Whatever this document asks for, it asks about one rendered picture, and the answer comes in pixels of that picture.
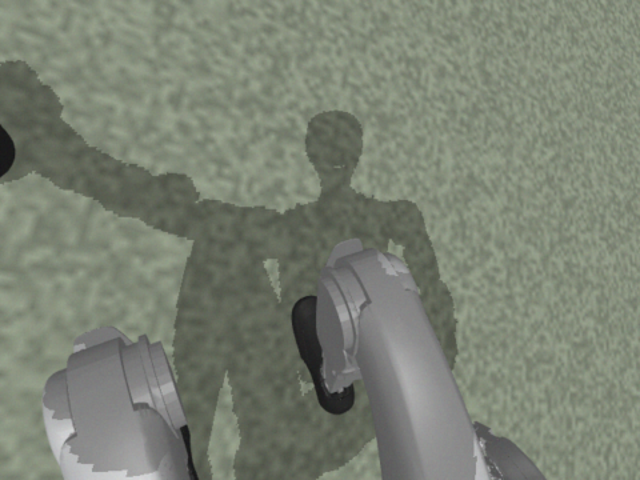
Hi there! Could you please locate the right robot foot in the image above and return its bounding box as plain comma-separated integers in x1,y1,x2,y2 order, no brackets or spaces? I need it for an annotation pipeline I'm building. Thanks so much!
292,296,355,415

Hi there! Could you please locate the left robot foot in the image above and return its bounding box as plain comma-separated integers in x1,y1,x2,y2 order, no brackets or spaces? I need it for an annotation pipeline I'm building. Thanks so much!
180,425,199,480

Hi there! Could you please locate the tin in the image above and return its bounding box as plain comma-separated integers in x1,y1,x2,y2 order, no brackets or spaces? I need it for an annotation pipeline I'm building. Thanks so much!
0,125,15,177

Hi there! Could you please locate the right robot hand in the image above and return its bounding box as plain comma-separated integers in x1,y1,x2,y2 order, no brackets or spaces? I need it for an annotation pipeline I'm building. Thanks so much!
473,421,546,480

